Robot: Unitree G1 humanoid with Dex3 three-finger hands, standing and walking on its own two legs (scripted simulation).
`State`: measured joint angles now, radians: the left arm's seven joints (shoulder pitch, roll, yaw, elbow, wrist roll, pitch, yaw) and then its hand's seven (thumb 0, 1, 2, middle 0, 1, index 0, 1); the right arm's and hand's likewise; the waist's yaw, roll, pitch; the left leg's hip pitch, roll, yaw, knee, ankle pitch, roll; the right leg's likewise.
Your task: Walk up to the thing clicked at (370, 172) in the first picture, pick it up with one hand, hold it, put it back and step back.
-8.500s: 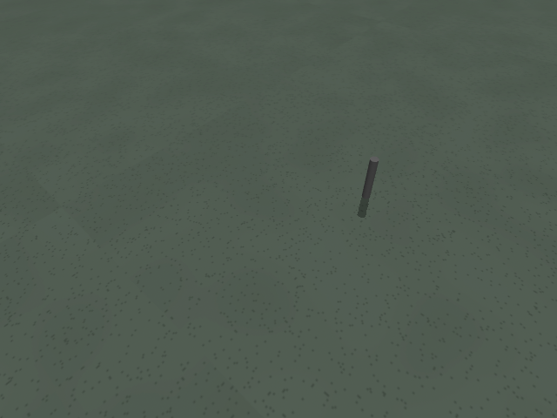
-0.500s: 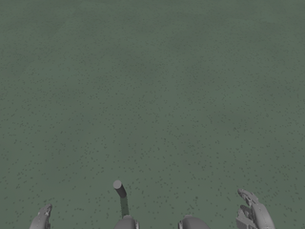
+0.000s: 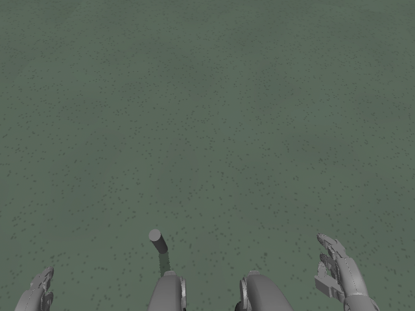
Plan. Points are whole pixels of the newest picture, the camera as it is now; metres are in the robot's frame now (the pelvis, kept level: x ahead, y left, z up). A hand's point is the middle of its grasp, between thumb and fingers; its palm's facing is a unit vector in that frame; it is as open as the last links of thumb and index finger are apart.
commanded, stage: go down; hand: left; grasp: from the side
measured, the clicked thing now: (159, 242) +0.36 +0.18 -0.55
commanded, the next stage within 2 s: approach in 1.86 s
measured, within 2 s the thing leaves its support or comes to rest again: neither
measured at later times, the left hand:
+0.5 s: hand (67, 263) +0.25 +0.34 -0.18, palm faces +0.14 -0.97 -0.18, open 17.6 cm
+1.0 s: hand (67, 249) +0.29 +0.36 -0.22, palm faces +0.11 -0.98 -0.14, open 17.6 cm
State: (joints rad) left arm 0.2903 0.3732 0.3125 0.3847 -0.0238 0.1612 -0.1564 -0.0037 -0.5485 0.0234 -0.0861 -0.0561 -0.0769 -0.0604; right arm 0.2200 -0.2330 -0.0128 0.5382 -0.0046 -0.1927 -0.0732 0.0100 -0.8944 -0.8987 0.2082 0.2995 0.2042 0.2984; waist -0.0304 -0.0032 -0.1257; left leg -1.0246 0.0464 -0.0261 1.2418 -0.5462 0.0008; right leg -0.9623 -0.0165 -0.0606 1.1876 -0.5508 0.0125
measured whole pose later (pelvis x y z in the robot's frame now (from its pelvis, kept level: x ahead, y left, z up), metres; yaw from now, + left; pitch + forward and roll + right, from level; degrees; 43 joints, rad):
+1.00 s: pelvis -0.06 -0.01 -0.19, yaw -4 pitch +33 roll -5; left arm -0.35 0.72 0.70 0.94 -0.16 -0.30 -0.62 -0.01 -0.56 0.04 -0.07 -0.04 -0.05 -0.05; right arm 0.13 -0.33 0.05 0.66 -0.02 -0.20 -0.06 0.01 -0.90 -0.90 0.21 0.30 0.21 0.30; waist -0.05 -0.01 -0.17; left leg -1.87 0.05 -0.08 1.95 -0.66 -0.01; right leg -1.80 -0.01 -0.08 1.90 -0.68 0.00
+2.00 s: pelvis -0.07 -0.01 -0.25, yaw -4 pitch +33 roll -6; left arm -0.50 0.82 0.76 1.01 -0.19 -0.32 -0.71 -0.01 -0.56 0.06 -0.06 -0.04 -0.03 -0.05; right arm 0.13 -0.35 0.07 0.70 -0.03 -0.18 -0.04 0.01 -0.91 -0.91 0.21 0.30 0.21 0.30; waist -0.06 -0.02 -0.14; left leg -2.04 0.05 -0.10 2.14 -0.68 -0.01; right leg -1.97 -0.01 -0.09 2.09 -0.70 0.00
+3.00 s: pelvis -0.09 +0.01 -0.39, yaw -13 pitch +13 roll -13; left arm -0.49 0.69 0.56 1.25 -0.20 -0.99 -0.38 -0.01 -0.59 0.01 -0.06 -0.08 -0.06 -0.08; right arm -0.14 -0.37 0.36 0.63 -0.28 -0.10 0.11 0.00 -0.92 -0.90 0.21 0.30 0.21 0.30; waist -0.17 -0.21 0.20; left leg -2.23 0.04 -0.31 2.64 -0.69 -0.01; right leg -2.09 0.05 -0.22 2.46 -0.63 0.03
